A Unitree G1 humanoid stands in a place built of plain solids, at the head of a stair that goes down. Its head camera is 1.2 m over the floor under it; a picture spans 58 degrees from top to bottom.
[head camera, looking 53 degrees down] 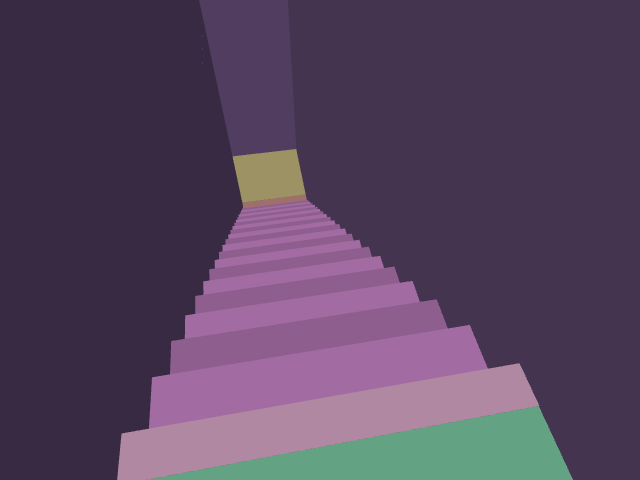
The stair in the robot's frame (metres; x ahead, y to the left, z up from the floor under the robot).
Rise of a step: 0.21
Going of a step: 0.22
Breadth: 1.10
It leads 10 degrees to the left of straight ahead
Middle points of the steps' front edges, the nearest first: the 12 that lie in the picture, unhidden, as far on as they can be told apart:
0.37 -0.03 0.00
0.59 0.01 -0.21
0.81 0.05 -0.41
1.03 0.09 -0.62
1.25 0.13 -0.83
1.47 0.16 -1.03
1.69 0.20 -1.24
1.91 0.24 -1.45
2.13 0.28 -1.66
2.35 0.32 -1.86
2.57 0.35 -2.07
2.79 0.39 -2.28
